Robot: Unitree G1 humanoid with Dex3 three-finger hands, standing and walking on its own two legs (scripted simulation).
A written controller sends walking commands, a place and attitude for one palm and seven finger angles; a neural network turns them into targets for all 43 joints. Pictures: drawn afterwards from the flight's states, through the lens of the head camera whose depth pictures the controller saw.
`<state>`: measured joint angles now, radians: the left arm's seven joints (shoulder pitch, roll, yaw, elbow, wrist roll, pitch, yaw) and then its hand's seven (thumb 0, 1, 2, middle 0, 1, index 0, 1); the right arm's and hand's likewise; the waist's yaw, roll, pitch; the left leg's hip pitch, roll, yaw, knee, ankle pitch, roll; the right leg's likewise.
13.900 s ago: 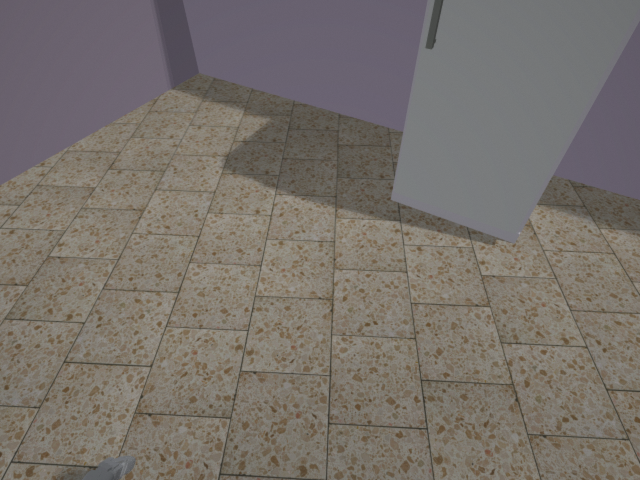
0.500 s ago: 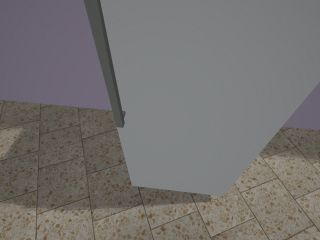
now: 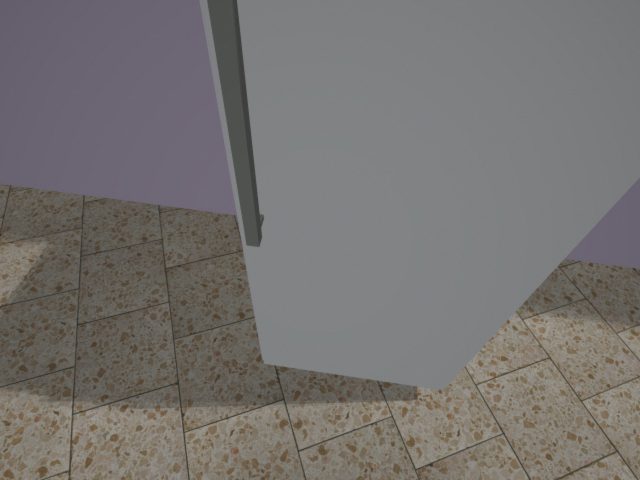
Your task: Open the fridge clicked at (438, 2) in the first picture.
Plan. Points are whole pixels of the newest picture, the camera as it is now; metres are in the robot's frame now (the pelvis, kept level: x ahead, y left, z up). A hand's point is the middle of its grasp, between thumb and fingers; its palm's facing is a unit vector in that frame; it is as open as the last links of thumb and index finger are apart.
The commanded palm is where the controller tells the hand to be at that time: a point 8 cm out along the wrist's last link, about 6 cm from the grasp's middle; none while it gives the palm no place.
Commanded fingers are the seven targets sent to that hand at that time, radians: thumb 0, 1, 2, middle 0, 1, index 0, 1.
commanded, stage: come to a stop and stand still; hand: left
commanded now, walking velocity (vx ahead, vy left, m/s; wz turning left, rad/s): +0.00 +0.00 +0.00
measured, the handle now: (244, 125) +0.47 +0.14 +0.19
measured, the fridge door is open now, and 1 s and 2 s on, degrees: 0 0 0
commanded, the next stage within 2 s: look again from close up in 0.78 s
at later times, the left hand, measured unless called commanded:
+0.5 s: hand out of the picture -0.03 +0.15 -0.17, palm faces +0.00 -0.99 -0.16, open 7.3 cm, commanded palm none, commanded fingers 0.00 0.90 0.90 -0.20 -0.30 -0.20 -0.30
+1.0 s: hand out of the picture +0.00 +0.18 -0.17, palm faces -0.01 -0.98 -0.20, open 7.3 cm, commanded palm none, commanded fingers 0.00 0.90 0.90 -0.20 -0.30 -0.20 -0.30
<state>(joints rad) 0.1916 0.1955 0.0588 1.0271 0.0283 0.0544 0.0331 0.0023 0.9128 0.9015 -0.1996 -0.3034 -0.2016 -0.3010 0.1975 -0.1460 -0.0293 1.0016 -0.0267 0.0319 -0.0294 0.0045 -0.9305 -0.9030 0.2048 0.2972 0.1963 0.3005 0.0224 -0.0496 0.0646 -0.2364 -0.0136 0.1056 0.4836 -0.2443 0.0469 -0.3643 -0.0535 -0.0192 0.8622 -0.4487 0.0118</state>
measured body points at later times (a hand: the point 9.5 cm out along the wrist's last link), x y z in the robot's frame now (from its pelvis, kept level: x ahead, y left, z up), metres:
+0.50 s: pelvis -0.02 -0.01 +0.01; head +0.00 -0.01 +0.46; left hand -0.03 +0.20 -0.16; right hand -0.03 -0.23 -0.15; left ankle +0.01 +0.09 -0.74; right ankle -0.04 -0.12 -0.74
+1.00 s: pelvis -0.02 +0.01 +0.00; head -0.01 +0.00 +0.45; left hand +0.00 +0.23 -0.15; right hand -0.02 -0.22 -0.16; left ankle +0.01 +0.09 -0.74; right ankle -0.04 -0.12 -0.74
